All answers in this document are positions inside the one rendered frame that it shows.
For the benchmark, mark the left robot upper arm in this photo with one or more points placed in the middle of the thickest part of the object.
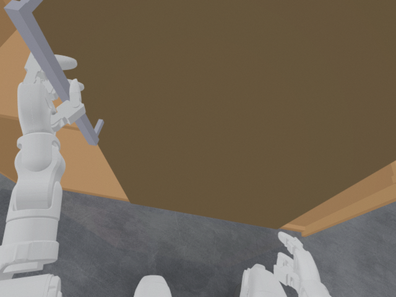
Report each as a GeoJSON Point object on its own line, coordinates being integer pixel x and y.
{"type": "Point", "coordinates": [46, 285]}

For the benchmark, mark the wardrobe door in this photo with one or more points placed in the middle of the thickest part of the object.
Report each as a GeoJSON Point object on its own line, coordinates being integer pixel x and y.
{"type": "Point", "coordinates": [251, 111]}
{"type": "Point", "coordinates": [366, 187]}

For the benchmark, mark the right robot thigh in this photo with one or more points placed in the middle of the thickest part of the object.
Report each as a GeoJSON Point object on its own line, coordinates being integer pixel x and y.
{"type": "Point", "coordinates": [259, 282]}

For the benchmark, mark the right robot hand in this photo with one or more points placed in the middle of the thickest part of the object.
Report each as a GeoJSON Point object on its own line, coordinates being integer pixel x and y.
{"type": "Point", "coordinates": [294, 271]}

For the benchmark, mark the robot right forearm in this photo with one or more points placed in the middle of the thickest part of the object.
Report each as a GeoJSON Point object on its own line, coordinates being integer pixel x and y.
{"type": "Point", "coordinates": [312, 288]}

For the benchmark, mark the robot thigh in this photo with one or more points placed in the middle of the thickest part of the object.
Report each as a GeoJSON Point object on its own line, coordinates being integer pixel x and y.
{"type": "Point", "coordinates": [152, 286]}
{"type": "Point", "coordinates": [259, 282]}

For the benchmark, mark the left robot thigh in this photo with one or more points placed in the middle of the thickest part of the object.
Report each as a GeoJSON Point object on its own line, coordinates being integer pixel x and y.
{"type": "Point", "coordinates": [152, 286]}

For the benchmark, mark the robot left forearm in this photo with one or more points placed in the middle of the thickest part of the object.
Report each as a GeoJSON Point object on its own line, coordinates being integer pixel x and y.
{"type": "Point", "coordinates": [34, 211]}

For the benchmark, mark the left robot hand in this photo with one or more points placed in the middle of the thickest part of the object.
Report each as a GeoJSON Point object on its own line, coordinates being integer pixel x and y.
{"type": "Point", "coordinates": [35, 95]}

